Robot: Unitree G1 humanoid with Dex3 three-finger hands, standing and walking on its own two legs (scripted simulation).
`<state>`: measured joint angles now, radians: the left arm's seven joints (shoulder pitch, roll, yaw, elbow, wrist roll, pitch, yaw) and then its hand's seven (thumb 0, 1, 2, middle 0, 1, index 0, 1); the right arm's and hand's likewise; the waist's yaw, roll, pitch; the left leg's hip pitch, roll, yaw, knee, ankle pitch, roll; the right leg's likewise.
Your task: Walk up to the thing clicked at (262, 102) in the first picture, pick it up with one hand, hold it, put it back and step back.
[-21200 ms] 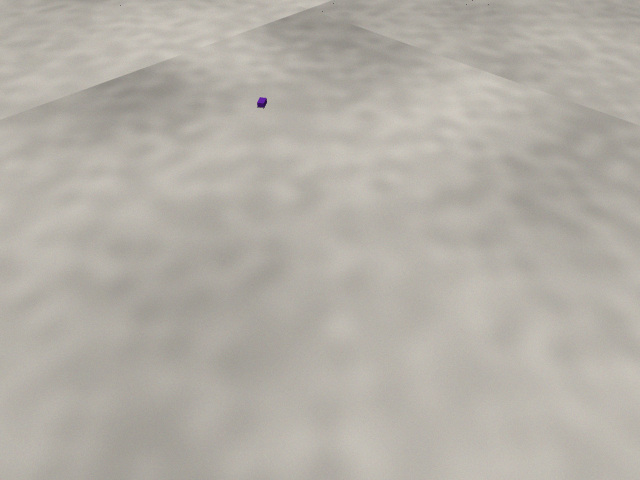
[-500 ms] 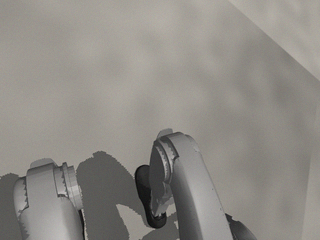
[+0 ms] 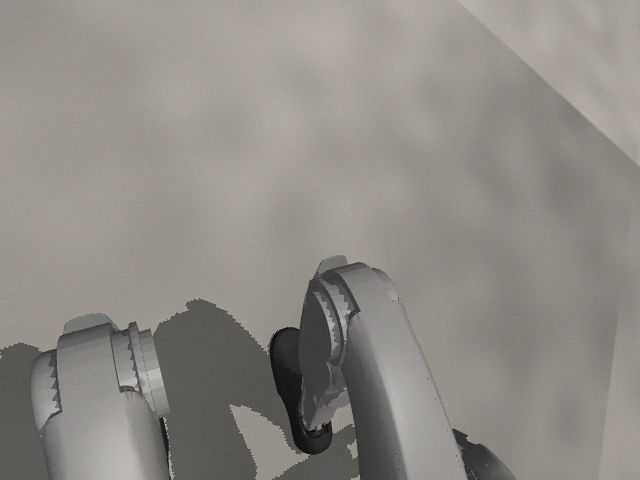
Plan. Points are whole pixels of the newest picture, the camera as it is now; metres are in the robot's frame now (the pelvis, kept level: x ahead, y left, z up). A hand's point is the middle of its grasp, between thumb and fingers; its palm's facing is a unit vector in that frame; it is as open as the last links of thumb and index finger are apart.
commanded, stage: rise first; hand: left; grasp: from above
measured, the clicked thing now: out of the picture +0.51 +0.33 -0.31
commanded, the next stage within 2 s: approach in 0.98 s
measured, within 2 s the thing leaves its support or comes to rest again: neither
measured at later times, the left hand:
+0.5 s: hand out of the picture +0.47 +0.37 -0.17, palm faces -0.47 -0.05 -0.88, open 11.8 cm
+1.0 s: hand out of the picture +0.47 +0.37 -0.17, palm faces -0.47 -0.04 -0.88, open 12.2 cm
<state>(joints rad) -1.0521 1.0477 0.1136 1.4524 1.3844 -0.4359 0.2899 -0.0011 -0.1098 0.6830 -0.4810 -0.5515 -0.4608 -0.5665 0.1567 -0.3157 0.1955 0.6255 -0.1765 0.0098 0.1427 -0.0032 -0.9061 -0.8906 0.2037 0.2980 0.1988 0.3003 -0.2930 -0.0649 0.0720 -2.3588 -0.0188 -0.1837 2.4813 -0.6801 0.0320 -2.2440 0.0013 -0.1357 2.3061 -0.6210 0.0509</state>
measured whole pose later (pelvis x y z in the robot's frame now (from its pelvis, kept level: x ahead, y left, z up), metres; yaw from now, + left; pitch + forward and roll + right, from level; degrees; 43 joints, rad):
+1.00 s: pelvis +0.00 +0.00 +0.00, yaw +0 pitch +31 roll -14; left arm -1.08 1.05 0.10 1.48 1.41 -0.41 0.32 0.00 -0.19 0.75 -0.42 -0.59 -0.40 -0.62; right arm 0.16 -0.31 0.20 0.62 -0.17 0.01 0.14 0.00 -0.91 -0.89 0.20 0.30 0.20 0.30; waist -0.31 -0.06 0.05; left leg -2.37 -0.02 -0.18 2.48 -0.68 0.03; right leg -2.25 0.00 -0.13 2.30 -0.62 0.05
